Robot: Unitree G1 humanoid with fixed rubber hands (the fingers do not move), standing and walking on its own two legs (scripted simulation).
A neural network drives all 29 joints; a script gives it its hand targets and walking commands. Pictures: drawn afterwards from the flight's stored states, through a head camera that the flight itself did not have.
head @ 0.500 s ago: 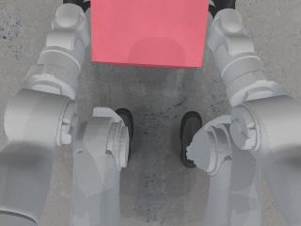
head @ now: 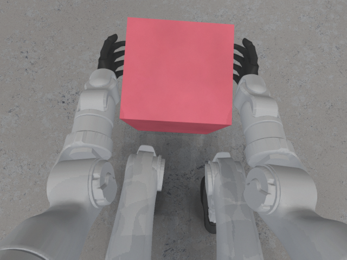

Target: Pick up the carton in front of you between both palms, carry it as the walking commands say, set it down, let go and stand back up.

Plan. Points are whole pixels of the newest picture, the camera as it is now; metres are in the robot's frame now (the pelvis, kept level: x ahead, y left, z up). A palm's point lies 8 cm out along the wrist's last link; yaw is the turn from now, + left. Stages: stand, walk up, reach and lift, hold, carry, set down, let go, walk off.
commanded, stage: reach and lift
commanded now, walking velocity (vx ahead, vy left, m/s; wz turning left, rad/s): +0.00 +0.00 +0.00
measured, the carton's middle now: (175, 88) +0.48 +0.05 -0.14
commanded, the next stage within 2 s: none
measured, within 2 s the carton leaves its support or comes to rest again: neither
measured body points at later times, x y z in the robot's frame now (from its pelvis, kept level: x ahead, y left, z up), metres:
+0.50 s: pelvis +0.04 +0.00 +0.13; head +0.23 +0.02 +0.53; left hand +0.46 +0.18 +0.07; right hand +0.48 -0.12 +0.07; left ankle +0.12 +0.12 -0.40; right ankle +0.11 -0.12 -0.40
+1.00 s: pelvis +0.09 +0.00 +0.27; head +0.16 +0.01 +0.71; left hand +0.42 +0.17 +0.23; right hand +0.44 -0.13 +0.23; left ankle +0.12 +0.12 -0.40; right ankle +0.11 -0.12 -0.40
